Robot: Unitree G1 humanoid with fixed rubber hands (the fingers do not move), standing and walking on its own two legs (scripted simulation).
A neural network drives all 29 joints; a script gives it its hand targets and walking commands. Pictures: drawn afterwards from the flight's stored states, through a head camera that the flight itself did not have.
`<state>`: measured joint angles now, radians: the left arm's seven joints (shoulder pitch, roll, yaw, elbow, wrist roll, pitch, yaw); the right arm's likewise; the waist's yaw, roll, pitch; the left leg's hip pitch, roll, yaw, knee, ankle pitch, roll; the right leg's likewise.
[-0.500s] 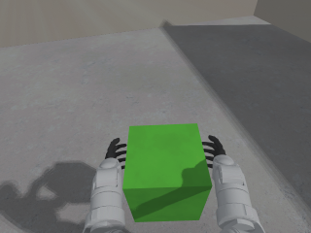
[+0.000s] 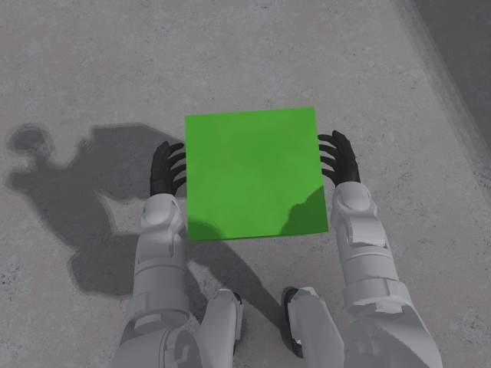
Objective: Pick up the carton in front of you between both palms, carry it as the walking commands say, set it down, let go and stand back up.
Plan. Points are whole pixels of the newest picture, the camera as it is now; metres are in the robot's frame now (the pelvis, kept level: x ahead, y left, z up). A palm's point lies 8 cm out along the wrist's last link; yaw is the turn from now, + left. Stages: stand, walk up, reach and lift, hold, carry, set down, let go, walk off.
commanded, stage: set down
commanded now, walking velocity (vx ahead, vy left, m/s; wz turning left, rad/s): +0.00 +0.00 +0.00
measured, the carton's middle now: (253, 186) +0.43 +0.02 -0.17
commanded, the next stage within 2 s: none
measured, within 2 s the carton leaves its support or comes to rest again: rests again in 1.22 s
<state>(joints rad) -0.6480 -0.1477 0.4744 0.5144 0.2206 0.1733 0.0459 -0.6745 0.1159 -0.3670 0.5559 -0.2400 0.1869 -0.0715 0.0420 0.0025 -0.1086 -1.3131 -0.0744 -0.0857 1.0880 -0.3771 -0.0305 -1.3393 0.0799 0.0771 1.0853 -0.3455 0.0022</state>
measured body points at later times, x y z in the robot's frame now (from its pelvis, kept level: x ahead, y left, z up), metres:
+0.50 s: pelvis -0.02 +0.00 -0.13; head +0.26 +0.00 +0.22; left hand +0.45 +0.17 -0.23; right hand +0.49 -0.12 -0.23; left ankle +0.05 +0.13 -0.63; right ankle +0.07 -0.11 -0.63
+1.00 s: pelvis -0.04 -0.01 -0.23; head +0.32 -0.02 +0.03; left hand +0.48 +0.18 -0.38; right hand +0.53 -0.12 -0.39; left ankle +0.05 +0.13 -0.63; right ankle +0.06 -0.11 -0.63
